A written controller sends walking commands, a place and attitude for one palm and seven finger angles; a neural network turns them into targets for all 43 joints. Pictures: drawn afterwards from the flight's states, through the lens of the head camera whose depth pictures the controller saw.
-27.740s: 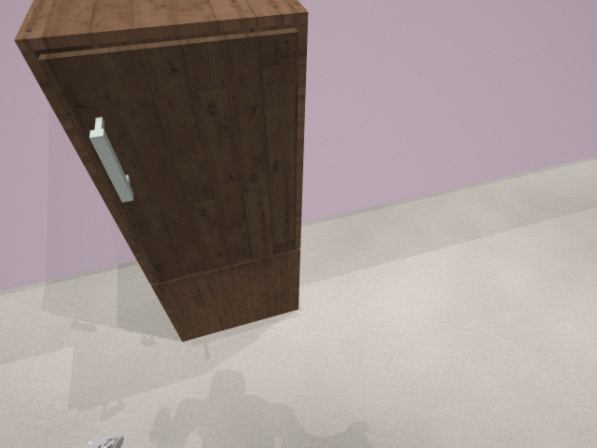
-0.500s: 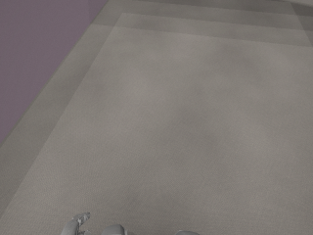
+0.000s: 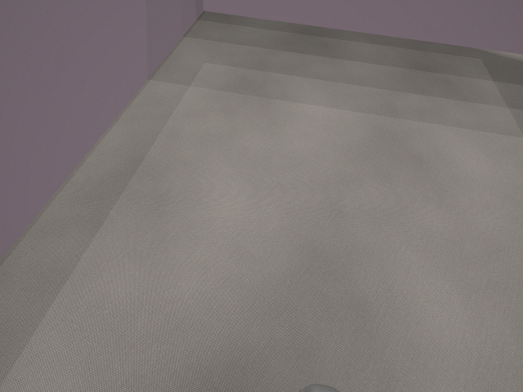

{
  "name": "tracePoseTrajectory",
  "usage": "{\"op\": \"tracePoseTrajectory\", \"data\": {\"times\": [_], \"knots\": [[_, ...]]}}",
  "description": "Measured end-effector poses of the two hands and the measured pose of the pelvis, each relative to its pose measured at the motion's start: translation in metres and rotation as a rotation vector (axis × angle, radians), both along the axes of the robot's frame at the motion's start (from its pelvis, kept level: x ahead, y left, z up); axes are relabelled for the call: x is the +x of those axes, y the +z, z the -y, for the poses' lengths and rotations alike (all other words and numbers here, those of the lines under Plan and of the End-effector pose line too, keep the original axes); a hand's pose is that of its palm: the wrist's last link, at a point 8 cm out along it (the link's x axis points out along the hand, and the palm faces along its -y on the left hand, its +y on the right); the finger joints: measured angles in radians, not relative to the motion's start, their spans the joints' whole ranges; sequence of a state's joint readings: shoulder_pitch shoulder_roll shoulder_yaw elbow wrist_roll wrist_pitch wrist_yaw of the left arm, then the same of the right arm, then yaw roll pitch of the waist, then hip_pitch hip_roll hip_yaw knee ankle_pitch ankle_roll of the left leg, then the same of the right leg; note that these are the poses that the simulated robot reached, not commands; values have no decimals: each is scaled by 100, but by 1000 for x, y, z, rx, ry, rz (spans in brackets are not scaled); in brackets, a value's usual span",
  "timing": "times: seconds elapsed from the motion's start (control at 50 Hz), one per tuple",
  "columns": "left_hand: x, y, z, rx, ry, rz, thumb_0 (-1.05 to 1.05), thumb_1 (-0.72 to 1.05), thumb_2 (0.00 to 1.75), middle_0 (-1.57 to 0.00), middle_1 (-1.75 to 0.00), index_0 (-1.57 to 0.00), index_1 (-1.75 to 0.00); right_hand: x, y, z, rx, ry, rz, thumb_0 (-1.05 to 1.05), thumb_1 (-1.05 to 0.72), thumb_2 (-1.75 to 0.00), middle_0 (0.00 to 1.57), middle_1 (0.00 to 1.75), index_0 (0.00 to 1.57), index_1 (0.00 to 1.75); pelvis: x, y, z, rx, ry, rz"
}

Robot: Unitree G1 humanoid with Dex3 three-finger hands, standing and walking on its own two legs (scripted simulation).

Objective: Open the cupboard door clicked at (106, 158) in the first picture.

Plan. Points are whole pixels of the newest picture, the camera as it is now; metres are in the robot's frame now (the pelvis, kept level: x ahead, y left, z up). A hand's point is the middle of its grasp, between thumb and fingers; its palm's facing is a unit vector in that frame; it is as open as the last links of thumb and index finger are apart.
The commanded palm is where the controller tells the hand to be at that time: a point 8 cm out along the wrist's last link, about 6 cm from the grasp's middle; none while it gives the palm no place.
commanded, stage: walk to a spot facing it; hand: left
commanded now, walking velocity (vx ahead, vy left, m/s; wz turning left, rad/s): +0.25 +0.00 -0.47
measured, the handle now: out of the picture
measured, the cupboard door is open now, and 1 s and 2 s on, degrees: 44 44 44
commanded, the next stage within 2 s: turn to face it in 0.04 s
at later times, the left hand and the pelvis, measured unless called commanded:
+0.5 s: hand (213, 309) +0.29 +0.12 -0.16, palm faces +0.08 -0.98 -0.16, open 7.2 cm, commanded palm none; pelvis +0.18 -0.06 +0.00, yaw +5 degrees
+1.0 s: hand (182, 324) +0.25 +0.17 -0.16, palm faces +0.36 -0.88 -0.30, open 7.4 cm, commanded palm none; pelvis +0.24 -0.07 -0.01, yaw +21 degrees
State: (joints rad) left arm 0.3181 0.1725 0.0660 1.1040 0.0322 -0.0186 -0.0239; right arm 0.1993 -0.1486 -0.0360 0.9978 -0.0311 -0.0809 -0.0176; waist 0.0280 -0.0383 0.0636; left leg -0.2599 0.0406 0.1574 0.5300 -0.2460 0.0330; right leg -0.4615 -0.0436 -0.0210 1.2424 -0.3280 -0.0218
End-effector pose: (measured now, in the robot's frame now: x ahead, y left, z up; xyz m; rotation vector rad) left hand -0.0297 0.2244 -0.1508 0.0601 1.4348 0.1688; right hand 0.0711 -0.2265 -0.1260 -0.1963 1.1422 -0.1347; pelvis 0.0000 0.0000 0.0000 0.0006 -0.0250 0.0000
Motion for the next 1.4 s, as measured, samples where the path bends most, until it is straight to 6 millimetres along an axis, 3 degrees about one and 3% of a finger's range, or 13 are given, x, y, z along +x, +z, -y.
{"op": "tracePoseTrajectory", "data": {"times": [0.14,0.24,0.3,0.38,0.48,0.58,0.66,0.78,0.88,1.02,1.12,1.26,1.4], "knots": [[143,21,-1,31,-99,166,1,92,90,-20,-30,-20,-30,-42,0,18,4,-132,-239,-1,-94,-89,20,30,20,30,60,11,8,0,-53,-10],[238,22,18,71,-213,225,0,92,90,-19,-30,-20,-30,-54,-10,26,45,-224,-362,0,-92,-89,20,30,20,30,108,2,31,13,-76,-16],[283,15,34,95,-228,294,0,91,90,-19,-30,-20,-30,-49,-23,32,79,-243,-440,0,-92,-89,20,30,20,30,135,-12,49,25,-51,-22],[306,19,54,75,-182,330,0,91,90,-20,-30,-20,-30,-9,-21,41,79,-206,-454,0,-91,-89,20,30,20,30,155,-7,56,6,10,-13],[305,17,61,43,-69,327,-2,92,90,-20,-30,-20,-30,78,-11,51,45,-112,-323,0,-91,-89,20,30,19,30,174,2,58,1,74,-20],[302,2,41,29,3,311,-2,93,90,-20,-30,-21,-30,166,-4,50,-11,3,-169,0,-91,-89,20,30,19,30,189,-4,47,-20,138,-24],[289,-17,18,30,67,258,-1,92,90,-20,-30,-20,-30,219,-6,43,-61,85,-72,0,-91,-89,20,30,19,30,201,-19,33,-38,177,-36],[274,1,-4,88,147,206,0,91,90,-20,-30,-20,-30,255,6,37,-78,179,-65,0,-91,-89,20,30,20,30,214,-4,35,-36,240,-57],[266,20,-5,144,202,202,0,91,90,-20,-30,-20,-30,277,5,44,-63,243,-92,0,-91,-89,20,30,20,30,224,3,46,-36,293,-59],[254,27,21,228,258,213,0,91,90,-20,-30,-20,-30,317,-20,70,-25,304,-113,0,-91,-89,20,30,20,30,239,-9,79,-3,379,-59],[229,34,52,209,332,157,0,90,90,-20,-30,-20,-30,352,-14,71,-27,378,-114,0,-91,-89,20,30,20,30,245,0,87,9,462,-42],[198,20,83,132,447,116,0,90,90,-20,-30,-20,-30,397,1,37,-37,517,-74,0,-91,-89,20,30,19,30,251,4,87,26,562,-51],[159,-9,77,101,582,71,0,90,90,-20,-30,-21,-30,427,2,-19,-54,672,25,0,-91,-89,20,30,20,30,247,-13,74,4,658,-46]]}}
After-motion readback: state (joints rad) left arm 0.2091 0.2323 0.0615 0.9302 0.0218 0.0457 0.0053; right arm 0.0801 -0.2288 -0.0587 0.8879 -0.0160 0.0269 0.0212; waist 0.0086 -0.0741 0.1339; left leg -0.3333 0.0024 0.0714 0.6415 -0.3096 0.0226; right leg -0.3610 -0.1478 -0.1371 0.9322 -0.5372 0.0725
